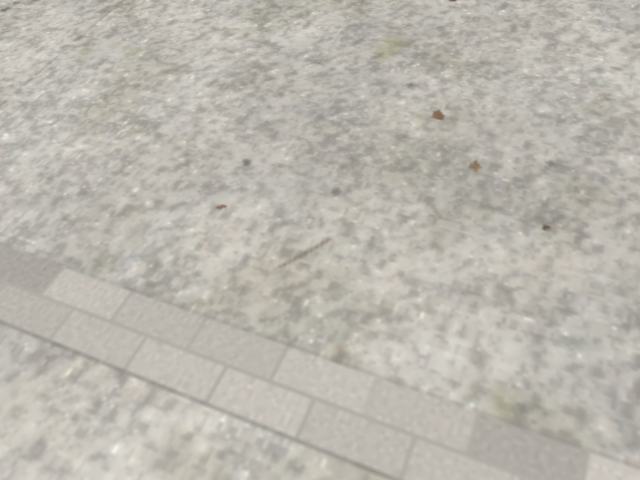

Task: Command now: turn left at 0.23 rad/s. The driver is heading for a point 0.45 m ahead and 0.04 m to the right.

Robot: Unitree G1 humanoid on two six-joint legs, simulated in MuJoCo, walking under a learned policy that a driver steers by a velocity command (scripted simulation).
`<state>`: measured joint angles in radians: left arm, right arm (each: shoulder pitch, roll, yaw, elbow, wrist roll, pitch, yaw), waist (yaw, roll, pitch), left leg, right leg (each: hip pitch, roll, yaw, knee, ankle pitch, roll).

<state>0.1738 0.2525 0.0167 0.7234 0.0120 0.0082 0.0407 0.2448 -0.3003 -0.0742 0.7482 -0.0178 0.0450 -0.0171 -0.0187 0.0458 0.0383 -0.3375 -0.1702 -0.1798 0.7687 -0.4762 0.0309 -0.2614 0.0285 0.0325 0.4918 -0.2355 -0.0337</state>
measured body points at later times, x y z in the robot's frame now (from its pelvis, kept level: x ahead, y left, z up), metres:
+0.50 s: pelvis -0.01 +0.01 +0.01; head -0.01 +0.02 +0.46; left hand +0.05 +0.27 -0.13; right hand +0.07 -0.25 -0.13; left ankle -0.04 +0.12 -0.74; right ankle +0.01 -0.10 -0.74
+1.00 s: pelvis +0.10 -0.04 +0.01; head +0.10 -0.06 +0.46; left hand +0.05 +0.22 -0.13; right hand +0.17 -0.29 -0.14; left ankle +0.09 +0.10 -0.67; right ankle +0.04 -0.10 -0.74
